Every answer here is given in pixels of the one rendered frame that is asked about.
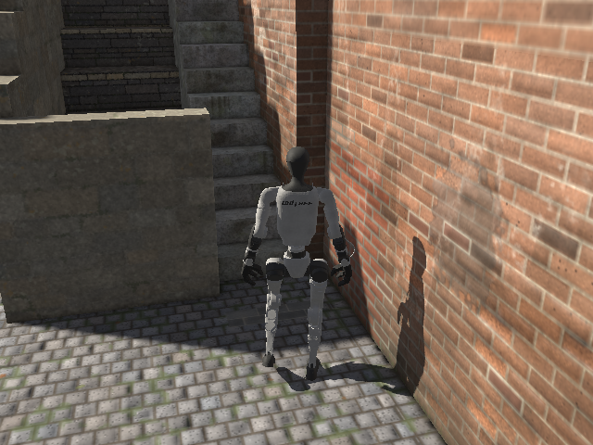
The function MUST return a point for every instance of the stairs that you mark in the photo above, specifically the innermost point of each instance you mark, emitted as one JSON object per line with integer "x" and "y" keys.
{"x": 214, "y": 73}

